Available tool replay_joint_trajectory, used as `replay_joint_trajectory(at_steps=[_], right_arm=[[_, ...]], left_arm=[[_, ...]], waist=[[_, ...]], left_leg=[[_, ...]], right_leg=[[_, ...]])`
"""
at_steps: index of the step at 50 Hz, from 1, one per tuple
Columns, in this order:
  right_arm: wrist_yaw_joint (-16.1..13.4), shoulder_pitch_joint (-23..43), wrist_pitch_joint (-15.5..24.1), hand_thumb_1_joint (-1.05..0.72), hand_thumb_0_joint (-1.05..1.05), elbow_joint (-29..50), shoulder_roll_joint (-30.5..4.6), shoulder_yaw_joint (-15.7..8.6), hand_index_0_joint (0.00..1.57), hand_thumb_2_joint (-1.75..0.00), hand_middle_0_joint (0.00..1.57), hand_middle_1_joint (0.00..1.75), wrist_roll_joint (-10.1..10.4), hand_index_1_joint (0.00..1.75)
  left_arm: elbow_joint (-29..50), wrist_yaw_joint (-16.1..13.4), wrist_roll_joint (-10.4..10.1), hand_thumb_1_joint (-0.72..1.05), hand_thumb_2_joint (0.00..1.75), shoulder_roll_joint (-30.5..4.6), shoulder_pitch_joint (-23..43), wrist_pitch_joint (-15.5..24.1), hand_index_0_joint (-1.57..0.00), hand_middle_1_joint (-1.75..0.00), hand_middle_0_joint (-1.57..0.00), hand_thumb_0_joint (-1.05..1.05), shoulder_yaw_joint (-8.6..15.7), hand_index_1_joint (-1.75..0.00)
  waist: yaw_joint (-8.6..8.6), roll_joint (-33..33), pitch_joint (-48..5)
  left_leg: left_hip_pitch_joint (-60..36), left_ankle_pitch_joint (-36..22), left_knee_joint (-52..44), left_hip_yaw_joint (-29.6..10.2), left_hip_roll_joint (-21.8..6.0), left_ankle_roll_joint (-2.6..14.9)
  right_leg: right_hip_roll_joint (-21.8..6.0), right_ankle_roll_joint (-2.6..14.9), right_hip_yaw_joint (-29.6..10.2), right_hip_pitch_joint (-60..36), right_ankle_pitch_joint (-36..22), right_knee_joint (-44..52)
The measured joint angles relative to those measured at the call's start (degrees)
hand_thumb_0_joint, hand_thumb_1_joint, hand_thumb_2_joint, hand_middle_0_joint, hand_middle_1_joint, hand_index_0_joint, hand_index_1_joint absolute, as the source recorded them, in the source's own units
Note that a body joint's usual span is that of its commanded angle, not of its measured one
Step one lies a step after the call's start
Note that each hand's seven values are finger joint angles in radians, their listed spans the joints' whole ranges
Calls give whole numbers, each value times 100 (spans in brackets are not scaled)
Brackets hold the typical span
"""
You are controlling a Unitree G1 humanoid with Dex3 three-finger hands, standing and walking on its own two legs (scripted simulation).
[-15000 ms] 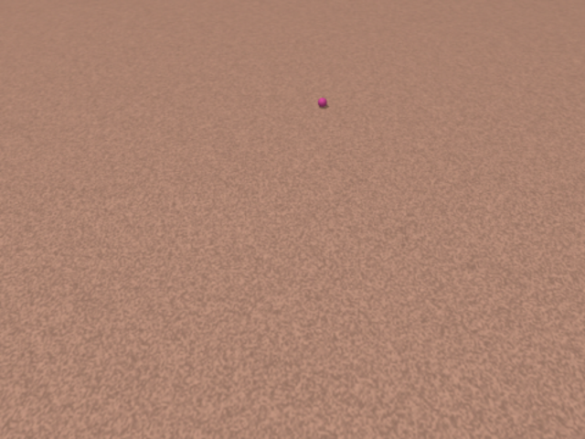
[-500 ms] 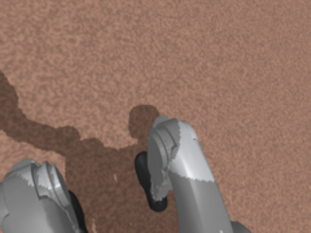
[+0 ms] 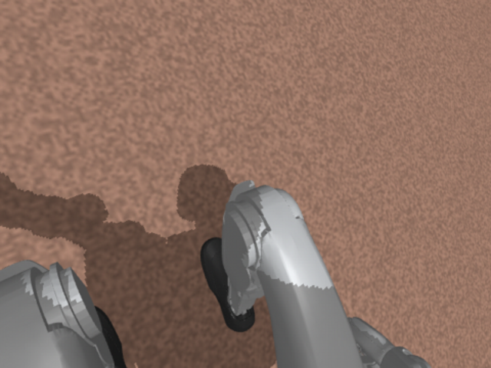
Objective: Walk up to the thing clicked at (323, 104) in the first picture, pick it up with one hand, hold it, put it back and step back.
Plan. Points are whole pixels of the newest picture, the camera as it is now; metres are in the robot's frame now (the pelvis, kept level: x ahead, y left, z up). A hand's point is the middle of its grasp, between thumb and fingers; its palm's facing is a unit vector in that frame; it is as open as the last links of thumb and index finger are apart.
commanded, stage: rest palm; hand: left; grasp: from above
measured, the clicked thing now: out of the picture +0.45 +0.31 -0.27
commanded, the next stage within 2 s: close in 0.16 s
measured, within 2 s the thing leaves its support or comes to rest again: neither
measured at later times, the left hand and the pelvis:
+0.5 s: hand out of the picture +0.45 +0.30 -0.24, palm faces -0.41 -0.11 -0.90, open 13.5 cm; pelvis +0.00 +0.00 +0.00, yaw -1 degrees
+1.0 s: hand out of the picture +0.45 +0.30 -0.25, palm faces -0.44 -0.12 -0.89, open 11.5 cm; pelvis +0.00 +0.00 +0.00, yaw -1 degrees
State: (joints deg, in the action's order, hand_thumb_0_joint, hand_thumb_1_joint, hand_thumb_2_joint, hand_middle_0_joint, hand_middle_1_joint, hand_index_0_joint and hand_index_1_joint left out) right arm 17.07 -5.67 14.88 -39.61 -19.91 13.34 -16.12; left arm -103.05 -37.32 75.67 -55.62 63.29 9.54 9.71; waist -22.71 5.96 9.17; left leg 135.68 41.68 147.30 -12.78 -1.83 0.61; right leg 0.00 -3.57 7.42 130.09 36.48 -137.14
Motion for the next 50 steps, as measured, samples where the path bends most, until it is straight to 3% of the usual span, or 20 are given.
replay_joint_trajectory(at_steps=[9,16,23,26,33,39,50], right_arm=[[9,-196,-91,-91,0,-60,37,195,20,-90,20,30,3,30],[-3,-207,-129,-90,0,9,17,269,20,-90,20,30,-14,30],[-6,-107,-55,-90,0,91,-68,258,20,-90,20,30,-46,30],[-19,-58,-8,-90,0,119,-101,234,20,-89,20,30,-39,30],[-25,-25,76,-90,0,138,-157,207,20,-89,20,30,9,30],[-22,-39,37,-90,0,90,-111,285,20,-89,20,30,12,30],[42,16,23,-90,0,133,-16,428,20,-89,20,30,-70,30]], left_arm=[[260,308,-203,-50,95,-121,-190,249,-9,-101,-8,0,-76,-101],[233,146,-72,-50,96,-131,-273,470,-9,-101,-8,0,-142,-101],[122,-133,97,-42,92,-169,-195,407,-14,-100,-12,0,-146,-99],[48,-157,77,-38,89,-194,-134,297,-16,-99,-14,0,-198,-97],[16,-20,-73,-30,84,-289,-72,142,-22,-96,-19,0,-74,-94],[99,168,-196,-25,78,-287,-155,221,-26,-94,-23,0,-226,-91],[127,-81,-24,-12,73,-198,-231,438,-36,-91,-32,0,-372,-87]], waist=[[9,38,154],[-1,54,154],[-30,111,138],[-47,124,136],[-44,156,185],[-6,175,205],[-8,189,225]], left_leg=[[-124,117,5,-105,3,-77],[-168,127,18,-163,-13,-77],[-151,61,31,-168,-29,-46],[-129,28,19,-159,-29,-29],[-112,4,-15,-140,-24,-16],[-149,52,-14,-176,-3,-43],[-217,94,35,-245,7,-65]], right_leg=[[5,41,86,-104,75,21],[35,37,134,-160,46,58],[63,12,135,-158,-37,77],[66,3,131,-149,-65,96],[59,-7,120,-146,-72,126],[44,2,150,-189,-19,127],[55,5,201,-274,0,119]])
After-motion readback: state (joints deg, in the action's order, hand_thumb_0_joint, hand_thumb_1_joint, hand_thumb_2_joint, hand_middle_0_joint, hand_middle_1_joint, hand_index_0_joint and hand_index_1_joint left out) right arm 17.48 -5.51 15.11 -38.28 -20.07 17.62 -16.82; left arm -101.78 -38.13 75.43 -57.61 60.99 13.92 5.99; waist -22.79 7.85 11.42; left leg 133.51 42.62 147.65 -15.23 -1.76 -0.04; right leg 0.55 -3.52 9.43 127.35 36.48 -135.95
